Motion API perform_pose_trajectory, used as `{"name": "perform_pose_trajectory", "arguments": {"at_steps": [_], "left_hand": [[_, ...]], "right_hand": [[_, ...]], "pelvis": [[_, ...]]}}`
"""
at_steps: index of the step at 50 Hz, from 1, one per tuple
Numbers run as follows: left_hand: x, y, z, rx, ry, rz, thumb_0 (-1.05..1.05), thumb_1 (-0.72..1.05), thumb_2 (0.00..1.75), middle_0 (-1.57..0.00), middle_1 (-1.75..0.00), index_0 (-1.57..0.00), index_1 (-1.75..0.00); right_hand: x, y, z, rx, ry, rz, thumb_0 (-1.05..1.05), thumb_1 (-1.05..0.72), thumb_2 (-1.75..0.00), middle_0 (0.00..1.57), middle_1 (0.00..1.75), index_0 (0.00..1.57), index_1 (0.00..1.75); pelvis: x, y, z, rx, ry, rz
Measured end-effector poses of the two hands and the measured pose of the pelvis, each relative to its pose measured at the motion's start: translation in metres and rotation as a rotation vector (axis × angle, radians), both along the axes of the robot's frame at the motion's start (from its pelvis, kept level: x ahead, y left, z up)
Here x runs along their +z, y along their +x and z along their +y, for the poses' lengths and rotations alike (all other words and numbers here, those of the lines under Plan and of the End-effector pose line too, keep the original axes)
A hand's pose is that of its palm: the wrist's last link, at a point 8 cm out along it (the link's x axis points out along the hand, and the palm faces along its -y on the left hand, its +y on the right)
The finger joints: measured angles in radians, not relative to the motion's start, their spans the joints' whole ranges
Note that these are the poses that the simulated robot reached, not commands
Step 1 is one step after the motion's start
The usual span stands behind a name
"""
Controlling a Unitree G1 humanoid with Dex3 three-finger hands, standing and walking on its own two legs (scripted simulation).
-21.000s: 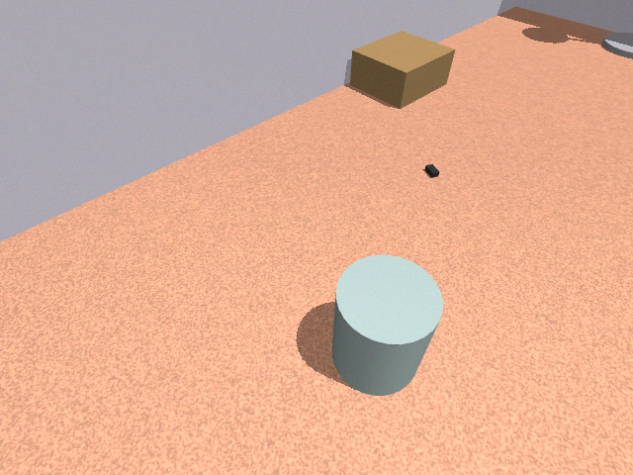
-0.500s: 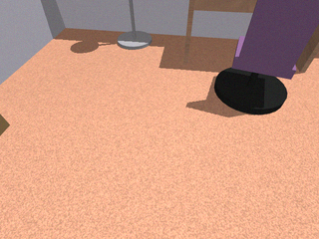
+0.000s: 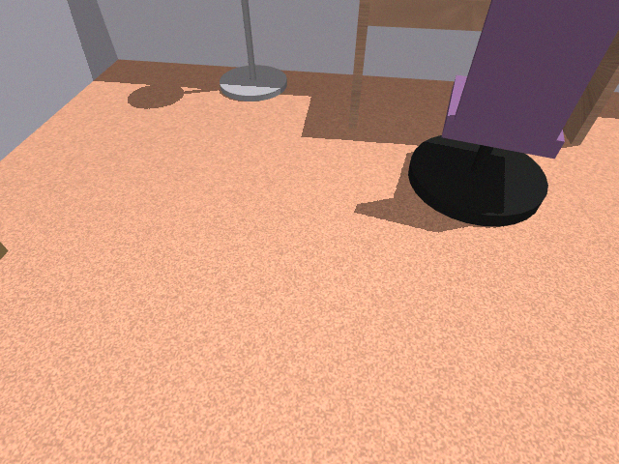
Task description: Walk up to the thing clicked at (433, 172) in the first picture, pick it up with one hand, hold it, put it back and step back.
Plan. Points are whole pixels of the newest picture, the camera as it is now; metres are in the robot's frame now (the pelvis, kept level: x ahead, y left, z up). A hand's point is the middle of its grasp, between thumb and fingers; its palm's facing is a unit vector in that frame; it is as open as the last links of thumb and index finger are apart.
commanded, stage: stand
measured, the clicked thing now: out of the picture +0.11 +0.93 -0.77
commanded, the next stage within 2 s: none
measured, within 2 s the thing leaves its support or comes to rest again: neither
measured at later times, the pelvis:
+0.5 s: pelvis +0.02 +0.00 +0.00, yaw +0 degrees
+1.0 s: pelvis +0.03 +0.00 +0.00, yaw +0 degrees
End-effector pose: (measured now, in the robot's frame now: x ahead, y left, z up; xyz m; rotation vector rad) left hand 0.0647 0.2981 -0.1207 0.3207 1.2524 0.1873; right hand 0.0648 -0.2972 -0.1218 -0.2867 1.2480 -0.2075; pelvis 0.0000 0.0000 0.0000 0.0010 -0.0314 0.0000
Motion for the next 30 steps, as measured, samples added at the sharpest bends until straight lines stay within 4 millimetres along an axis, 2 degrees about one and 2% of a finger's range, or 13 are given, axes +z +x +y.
{"name": "perform_pose_trajectory", "arguments": {"at_steps": [10,30], "left_hand": [[0.002,0.003,-0.001,0.010,0.005,0.000,0.01,0.91,0.90,-0.20,-0.30,-0.20,-0.30],[0.001,0.030,-0.006,0.006,-0.005,-0.016,0.00,0.90,0.90,-0.20,-0.30,-0.21,-0.30]], "right_hand": [[0.000,0.017,-0.001,0.017,0.003,-0.017,0.01,-0.90,-0.89,0.20,0.30,0.20,0.30],[0.003,0.039,-0.005,0.025,-0.013,-0.020,0.01,-0.90,-0.89,0.20,0.30,0.20,0.30]], "pelvis": [[0.000,0.007,-0.002,0.003,-0.001,0.004],[0.001,0.025,-0.004,0.006,-0.003,0.011]]}}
